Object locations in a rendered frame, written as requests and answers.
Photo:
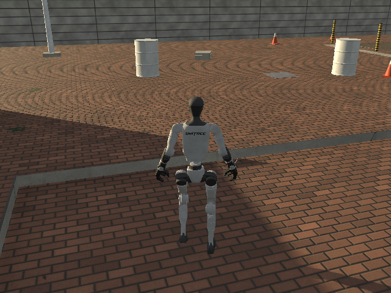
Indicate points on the robot left hand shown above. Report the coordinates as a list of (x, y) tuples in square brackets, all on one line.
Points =
[(158, 173)]

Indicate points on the robot left forearm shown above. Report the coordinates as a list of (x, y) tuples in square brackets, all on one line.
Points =
[(163, 162)]

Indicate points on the right robot upper arm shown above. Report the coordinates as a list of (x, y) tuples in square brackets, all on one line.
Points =
[(214, 129)]

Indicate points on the right robot foot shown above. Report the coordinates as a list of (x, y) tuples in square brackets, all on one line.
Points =
[(210, 248)]

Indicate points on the robot right hand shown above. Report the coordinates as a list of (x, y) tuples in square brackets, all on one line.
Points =
[(234, 172)]

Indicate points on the left robot upper arm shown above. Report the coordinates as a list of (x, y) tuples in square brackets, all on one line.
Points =
[(176, 128)]

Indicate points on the right robot thigh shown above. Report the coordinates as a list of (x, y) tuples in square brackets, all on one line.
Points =
[(211, 187)]

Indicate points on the robot right forearm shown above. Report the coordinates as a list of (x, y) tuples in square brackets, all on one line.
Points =
[(228, 160)]

